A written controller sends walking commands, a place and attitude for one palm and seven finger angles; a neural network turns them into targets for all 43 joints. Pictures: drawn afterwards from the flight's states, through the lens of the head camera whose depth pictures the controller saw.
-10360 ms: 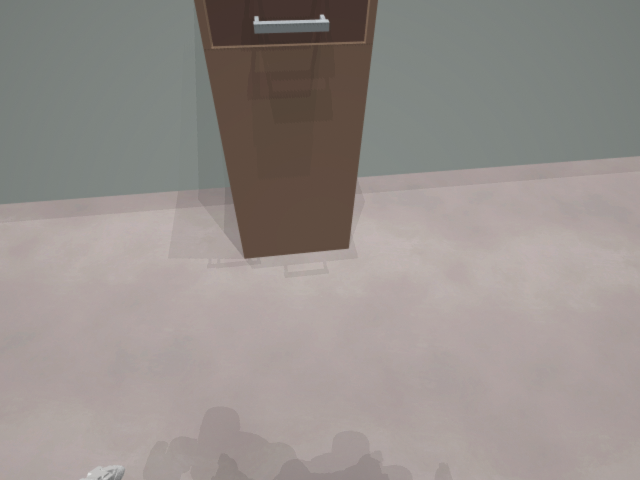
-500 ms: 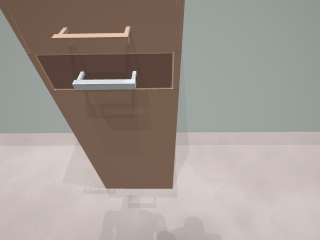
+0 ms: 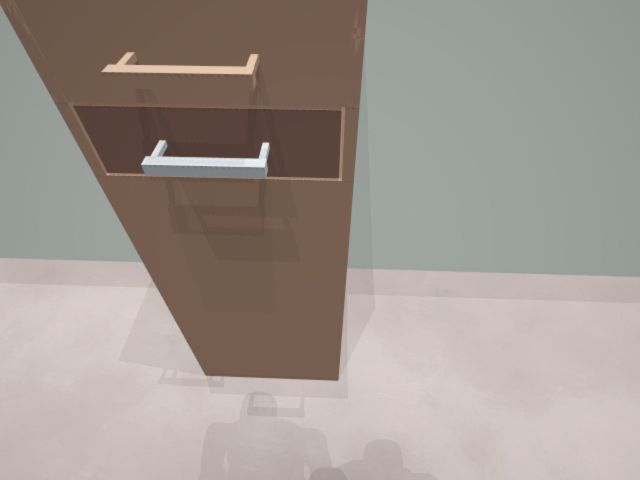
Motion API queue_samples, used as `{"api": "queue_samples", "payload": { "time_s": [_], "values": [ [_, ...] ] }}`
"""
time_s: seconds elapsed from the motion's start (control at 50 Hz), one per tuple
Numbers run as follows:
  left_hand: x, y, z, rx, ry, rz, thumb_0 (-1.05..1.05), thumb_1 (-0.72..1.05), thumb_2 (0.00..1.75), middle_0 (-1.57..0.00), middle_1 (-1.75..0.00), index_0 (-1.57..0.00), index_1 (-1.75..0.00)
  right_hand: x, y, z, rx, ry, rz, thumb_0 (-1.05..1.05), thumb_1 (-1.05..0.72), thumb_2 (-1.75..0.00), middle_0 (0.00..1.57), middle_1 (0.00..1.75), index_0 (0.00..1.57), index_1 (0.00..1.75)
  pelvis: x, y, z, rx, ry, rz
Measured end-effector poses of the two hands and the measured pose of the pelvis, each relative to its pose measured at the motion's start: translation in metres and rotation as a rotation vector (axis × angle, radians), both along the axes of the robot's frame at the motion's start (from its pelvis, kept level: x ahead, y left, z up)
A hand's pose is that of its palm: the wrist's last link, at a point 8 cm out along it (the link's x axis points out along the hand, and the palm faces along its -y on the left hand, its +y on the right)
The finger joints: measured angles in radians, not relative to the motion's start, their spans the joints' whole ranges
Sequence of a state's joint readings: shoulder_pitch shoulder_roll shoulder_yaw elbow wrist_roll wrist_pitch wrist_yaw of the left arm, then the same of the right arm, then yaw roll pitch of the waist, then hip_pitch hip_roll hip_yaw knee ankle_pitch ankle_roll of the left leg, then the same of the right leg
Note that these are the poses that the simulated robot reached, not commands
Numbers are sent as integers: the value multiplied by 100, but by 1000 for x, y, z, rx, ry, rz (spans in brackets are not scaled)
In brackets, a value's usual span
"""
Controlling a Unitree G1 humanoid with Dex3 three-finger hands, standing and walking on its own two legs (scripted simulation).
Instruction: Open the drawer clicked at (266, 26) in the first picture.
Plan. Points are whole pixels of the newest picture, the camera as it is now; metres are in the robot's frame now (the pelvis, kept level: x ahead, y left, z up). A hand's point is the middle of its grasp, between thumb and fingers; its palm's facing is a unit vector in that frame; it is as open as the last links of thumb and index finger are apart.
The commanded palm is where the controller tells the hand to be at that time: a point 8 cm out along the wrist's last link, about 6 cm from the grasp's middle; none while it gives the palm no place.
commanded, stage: look again from close up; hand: left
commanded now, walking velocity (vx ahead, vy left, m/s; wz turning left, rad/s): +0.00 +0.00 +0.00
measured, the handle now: (209, 157) +0.52 +0.20 +0.13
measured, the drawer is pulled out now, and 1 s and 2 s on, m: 0.00 0.00 0.00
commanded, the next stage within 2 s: raise the hand with hooked fingers in 0.48 s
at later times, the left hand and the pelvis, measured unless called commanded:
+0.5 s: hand out of the picture -0.02 +0.24 -0.18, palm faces +0.00 -0.98 -0.19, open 7.4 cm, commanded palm none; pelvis -0.02 +0.06 +0.00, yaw -2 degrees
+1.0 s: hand (107, 474) +0.14 +0.26 -0.04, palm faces -0.05 -0.15 -0.99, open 8.6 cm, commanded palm +0.13 +0.28 +0.03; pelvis -0.04 +0.05 -0.03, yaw -4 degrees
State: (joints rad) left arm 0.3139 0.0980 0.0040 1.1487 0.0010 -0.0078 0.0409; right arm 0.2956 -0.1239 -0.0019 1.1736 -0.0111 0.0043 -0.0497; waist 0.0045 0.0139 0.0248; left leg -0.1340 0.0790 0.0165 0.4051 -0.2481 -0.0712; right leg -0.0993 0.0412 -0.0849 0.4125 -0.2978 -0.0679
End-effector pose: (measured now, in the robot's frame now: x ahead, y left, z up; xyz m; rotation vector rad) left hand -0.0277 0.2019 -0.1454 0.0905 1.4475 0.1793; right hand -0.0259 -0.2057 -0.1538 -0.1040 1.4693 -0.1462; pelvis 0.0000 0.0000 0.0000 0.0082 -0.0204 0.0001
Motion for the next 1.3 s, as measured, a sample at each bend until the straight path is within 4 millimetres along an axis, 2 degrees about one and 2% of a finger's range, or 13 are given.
{"api": "queue_samples", "payload": {
  "time_s": [0.12,0.26,0.44,0.6,0.64,0.76,0.82,0.88,0.96,1.02,1.08,1.18,1.3],
  "values": [
    [-5,9,0,6,-21,-47,0,90,90,-20,-30,-20,-30,15,-2,5,-33,-70,-4,1,-93,-90,20,30,20,29,-9,13,-1,-9,12,-26],
    [-4,42,-11,-1,-39,-61,0,90,90,-20,-30,-20,-30,25,15,8,-67,-173,19,1,-93,-90,20,30,20,29,-17,37,-7,-21,-8,-23],
    [2,78,-6,22,-79,-79,0,90,90,-20,-30,-20,-30,8,39,11,-55,-151,35,1,-94,-90,20,30,20,29,-23,58,-4,-12,0,-25],
    [-4,88,-4,26,-46,-93,0,90,90,-20,-30,-20,-30,-11,56,10,-32,-97,22,1,-92,-90,20,30,20,29,-25,68,-2,-13,10,-29],
    [24,92,14,86,-175,-197,1,90,90,-20,-31,-20,-31,-7,53,14,-57,-169,22,2,-93,-90,20,30,20,29,-28,69,-4,-9,13,-37],
    [150,94,128,554,-807,-562,1,85,87,-21,-34,-20,-34,55,32,23,-112,-550,42,2,-92,-90,20,30,20,29,-36,69,-16,16,55,-23],
    [185,88,172,855,-982,-777,1,80,85,-21,-37,-21,-37,99,22,31,-102,-675,70,2,-92,-90,20,30,20,29,-40,67,-22,16,93,-54],
    [189,75,182,1016,-1020,-934,0,74,83,-21,-41,-21,-41,142,15,47,-76,-760,99,2,-91,-90,20,30,20,29,-42,61,-27,24,116,-84],
    [162,64,166,1051,-947,-1052,0,65,79,-21,-46,-22,-46,190,13,68,-56,-813,187,1,-91,-90,20,30,20,29,-41,51,-31,31,127,-82],
    [139,68,159,1078,-879,-1054,0,58,76,-23,-51,-23,-51,218,15,77,-65,-822,273,1,-91,-90,20,30,20,29,-39,42,-32,24,128,-56],
    [134,77,167,1137,-871,-1017,0,50,73,-24,-55,-25,-55,239,22,79,-70,-829,345,1,-91,-90,20,30,20,29,-37,34,-34,12,119,-23],
    [162,84,201,1234,-938,-961,0,38,68,-26,-63,-26,-63,254,39,74,-20,-825,376,1,-91,-90,20,30,20,29,-32,25,-32,-1,93,9],
    [205,73,238,1204,-947,-993,0,24,62,-27,-72,-27,-72,239,49,64,62,-750,310,1,-91,-90,20,30,20,29,-18,22,-20,10,72,-10]
  ]
}}
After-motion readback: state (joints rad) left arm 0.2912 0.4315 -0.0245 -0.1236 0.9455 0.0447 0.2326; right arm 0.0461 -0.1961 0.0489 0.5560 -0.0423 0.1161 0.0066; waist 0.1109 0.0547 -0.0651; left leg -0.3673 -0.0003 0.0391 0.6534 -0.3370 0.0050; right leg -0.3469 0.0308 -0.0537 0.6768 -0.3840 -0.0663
